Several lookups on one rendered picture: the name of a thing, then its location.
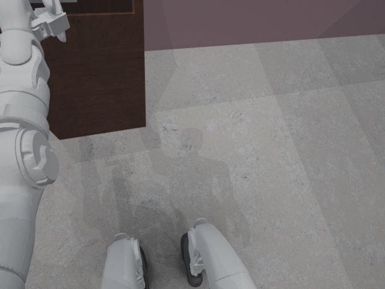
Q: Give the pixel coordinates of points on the left robot upper arm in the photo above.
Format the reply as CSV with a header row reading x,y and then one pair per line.
x,y
27,165

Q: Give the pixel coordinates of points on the right robot shin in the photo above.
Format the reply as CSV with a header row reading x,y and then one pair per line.
x,y
196,265

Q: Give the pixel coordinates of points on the cabinet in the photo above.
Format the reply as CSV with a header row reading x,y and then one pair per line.
x,y
97,77

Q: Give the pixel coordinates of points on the left robot hand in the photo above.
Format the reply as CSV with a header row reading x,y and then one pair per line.
x,y
42,22

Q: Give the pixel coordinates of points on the robot left forearm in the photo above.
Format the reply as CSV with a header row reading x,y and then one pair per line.
x,y
24,93

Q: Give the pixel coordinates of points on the robot right foot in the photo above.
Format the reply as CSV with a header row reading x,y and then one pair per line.
x,y
193,280

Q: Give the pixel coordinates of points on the drawer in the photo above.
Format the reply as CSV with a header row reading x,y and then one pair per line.
x,y
92,6

